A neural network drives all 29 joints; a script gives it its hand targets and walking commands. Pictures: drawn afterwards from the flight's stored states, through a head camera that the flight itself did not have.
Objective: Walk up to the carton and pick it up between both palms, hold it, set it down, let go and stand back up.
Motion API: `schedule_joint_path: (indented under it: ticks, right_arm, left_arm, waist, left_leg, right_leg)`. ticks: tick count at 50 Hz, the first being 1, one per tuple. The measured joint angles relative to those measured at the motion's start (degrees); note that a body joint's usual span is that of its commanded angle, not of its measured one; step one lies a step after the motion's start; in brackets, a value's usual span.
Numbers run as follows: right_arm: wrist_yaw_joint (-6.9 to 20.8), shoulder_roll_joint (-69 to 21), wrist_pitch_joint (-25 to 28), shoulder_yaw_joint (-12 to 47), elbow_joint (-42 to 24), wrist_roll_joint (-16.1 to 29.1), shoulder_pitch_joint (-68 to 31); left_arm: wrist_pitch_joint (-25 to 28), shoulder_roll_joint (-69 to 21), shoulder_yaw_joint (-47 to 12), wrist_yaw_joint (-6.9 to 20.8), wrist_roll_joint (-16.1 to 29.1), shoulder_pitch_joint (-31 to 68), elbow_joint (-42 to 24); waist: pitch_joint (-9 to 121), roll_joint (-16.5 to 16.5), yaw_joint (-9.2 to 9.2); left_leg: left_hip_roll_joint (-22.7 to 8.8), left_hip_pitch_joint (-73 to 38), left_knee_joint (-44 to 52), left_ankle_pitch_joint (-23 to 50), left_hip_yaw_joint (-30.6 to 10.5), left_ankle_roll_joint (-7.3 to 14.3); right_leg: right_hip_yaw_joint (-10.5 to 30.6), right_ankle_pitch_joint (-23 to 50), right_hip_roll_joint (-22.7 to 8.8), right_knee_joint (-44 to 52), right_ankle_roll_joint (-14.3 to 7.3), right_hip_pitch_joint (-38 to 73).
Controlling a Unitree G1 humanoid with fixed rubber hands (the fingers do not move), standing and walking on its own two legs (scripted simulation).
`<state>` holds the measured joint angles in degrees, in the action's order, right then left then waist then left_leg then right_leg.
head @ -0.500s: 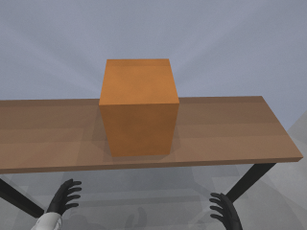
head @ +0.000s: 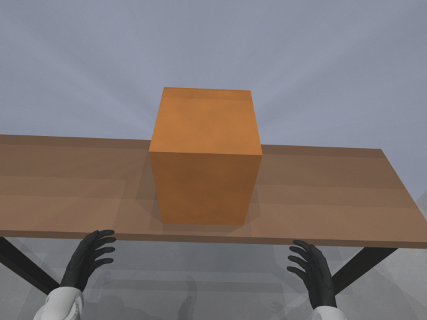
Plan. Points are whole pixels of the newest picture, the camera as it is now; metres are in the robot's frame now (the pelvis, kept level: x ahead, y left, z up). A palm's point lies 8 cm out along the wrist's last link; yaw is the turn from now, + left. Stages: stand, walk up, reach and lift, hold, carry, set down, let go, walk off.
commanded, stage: reach and lift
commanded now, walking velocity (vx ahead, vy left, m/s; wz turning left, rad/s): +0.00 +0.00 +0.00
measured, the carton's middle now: (205, 158) +0.45 +0.07 +0.03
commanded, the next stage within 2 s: none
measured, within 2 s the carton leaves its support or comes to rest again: neither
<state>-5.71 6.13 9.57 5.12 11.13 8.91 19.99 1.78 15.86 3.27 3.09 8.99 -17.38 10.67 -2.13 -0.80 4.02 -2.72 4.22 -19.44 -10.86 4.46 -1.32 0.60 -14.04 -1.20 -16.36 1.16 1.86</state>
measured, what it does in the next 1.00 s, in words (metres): stands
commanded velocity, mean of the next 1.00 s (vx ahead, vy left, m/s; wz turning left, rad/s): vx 0.00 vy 0.00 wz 0.00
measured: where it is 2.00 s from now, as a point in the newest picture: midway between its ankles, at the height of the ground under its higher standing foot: outside the picture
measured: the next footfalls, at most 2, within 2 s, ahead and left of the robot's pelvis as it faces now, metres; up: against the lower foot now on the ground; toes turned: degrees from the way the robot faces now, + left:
none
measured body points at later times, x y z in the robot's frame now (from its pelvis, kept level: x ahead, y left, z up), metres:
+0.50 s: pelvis -0.01 +0.00 +0.00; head -0.02 +0.01 +0.45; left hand +0.24 +0.26 +0.05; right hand +0.27 -0.15 +0.05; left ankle +0.00 +0.13 -0.75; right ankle -0.05 -0.13 -0.75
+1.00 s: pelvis -0.03 +0.00 +0.00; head -0.01 +0.01 +0.45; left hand +0.31 +0.27 +0.10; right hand +0.34 -0.14 +0.10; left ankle +0.00 +0.13 -0.75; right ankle -0.05 -0.13 -0.75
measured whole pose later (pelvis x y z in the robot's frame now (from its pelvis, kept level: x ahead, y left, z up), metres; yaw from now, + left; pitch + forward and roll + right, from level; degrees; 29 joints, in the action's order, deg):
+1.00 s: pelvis -0.03 +0.00 +0.00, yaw +0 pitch +0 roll +0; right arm -12.4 11.1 -14.8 3.7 12.8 19.4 -19.6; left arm -28.0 18.6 11.1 1.4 12.4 18.8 9.0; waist -1.7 -1.6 3.7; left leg -3.1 11.7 -20.6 -8.5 3.4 -1.3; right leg 0.7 -12.5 -0.5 -19.0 1.0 -6.2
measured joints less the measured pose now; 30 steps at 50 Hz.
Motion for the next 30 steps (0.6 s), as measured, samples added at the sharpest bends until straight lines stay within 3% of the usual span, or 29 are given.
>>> schedule_joint_path:
  ticks: [12, 19, 30]
  right_arm:
    - [-2.4, -0.5, -2.6, 0.6, -4.7, 0.8, -4.2]
    - [-3.6, -0.5, -8.7, 0.2, -4.3, 1.9, -10.8]
    - [-5.0, 2.3, -13.7, -0.3, -4.4, 5.8, -19.0]
  left_arm:
    - [1.1, 0.9, -0.6, 0.4, 4.4, 4.6, -1.1]
    - [-6.0, 0.7, 0.8, -0.1, 4.8, 10.6, -1.2]
    - [-16.6, 0.4, 5.3, -0.2, 2.8, 17.4, -6.1]
  waist:
    - [0.1, 0.1, 0.66]
    - [0.6, -0.6, 1.08]
    - [-0.4, -0.9, 0.60]
  left_leg:
    - [0.1, 1.3, -0.8, 0.4, -1.1, -0.2]
    - [0.1, 2.0, -0.7, 0.7, -0.8, -0.1]
    - [-0.1, 2.0, -0.5, 1.0, -0.8, 0.0]
  right_leg:
    - [-0.7, -0.6, 0.1, -2.1, -0.3, -1.5]
    - [-0.3, -0.6, 0.1, -2.8, -0.3, -2.7]
    - [0.0, 0.5, 0.3, -1.3, -0.1, -2.3]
